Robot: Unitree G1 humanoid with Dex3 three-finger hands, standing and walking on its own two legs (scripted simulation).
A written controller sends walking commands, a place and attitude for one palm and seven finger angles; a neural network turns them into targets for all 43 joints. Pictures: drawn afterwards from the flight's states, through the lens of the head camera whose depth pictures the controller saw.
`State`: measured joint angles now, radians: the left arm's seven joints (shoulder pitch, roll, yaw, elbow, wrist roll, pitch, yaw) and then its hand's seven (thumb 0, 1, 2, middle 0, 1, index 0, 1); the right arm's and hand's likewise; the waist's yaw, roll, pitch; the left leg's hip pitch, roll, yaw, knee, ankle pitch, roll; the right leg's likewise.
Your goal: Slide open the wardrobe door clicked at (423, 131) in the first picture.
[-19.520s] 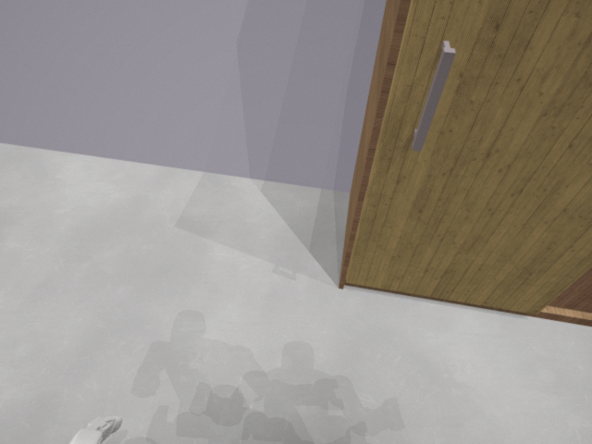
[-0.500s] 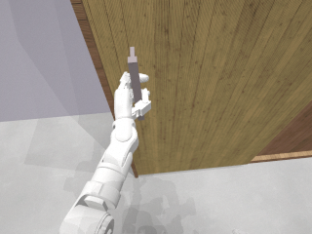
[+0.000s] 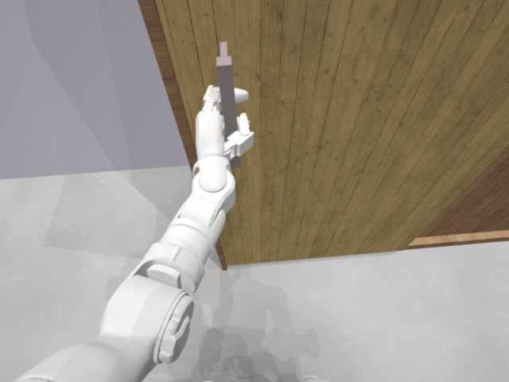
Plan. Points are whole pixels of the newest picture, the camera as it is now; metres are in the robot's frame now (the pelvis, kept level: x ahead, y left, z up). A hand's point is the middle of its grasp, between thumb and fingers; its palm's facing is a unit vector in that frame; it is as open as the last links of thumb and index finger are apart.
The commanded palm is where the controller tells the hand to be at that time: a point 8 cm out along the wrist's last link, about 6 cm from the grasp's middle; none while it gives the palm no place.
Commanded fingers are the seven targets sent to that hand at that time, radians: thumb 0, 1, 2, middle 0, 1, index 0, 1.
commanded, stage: step sideways, sliding the door along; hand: left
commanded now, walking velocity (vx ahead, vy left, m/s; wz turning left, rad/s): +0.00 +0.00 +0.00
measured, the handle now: (230, 113) +0.52 +0.04 +0.11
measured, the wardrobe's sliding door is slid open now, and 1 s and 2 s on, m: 0.00 0.00 0.22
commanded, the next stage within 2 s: none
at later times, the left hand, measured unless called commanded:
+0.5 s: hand (243, 135) +0.46 +0.01 +0.11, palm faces -0.07 -0.99 -0.13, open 6.0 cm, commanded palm +0.45 +0.01 +0.11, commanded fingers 0.00 0.90 0.90 -0.45 -1.40 -0.45 -1.40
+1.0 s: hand (253, 133) +0.47 +0.00 +0.11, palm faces +0.20 -0.96 -0.19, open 6.4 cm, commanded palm +0.45 -0.04 +0.11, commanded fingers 0.00 0.90 0.90 -0.45 -1.40 -0.45 -1.40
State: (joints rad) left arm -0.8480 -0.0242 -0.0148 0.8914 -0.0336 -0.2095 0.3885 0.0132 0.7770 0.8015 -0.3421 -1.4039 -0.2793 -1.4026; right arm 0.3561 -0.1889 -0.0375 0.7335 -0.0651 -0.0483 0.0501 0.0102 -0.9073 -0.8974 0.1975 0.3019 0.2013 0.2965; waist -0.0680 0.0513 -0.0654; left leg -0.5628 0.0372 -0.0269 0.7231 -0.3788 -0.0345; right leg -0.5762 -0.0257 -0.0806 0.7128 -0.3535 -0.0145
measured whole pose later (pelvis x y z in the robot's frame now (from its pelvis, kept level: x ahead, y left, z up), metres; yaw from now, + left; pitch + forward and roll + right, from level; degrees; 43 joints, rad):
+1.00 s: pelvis +0.08 -0.17 +0.01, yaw +14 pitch +0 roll +0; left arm -0.65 0.11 -0.11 0.55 -0.09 -0.06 0.12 0.01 0.77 0.85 -0.38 -1.36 -0.11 -1.40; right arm 0.13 -0.26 -0.02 0.67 0.03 -0.10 -0.09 0.01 -0.90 -0.90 0.20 0.30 0.20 0.30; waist 0.05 0.11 0.17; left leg -0.27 0.07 0.03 0.68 -0.34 -0.02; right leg -0.39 -0.05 -0.14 0.71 -0.29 -0.03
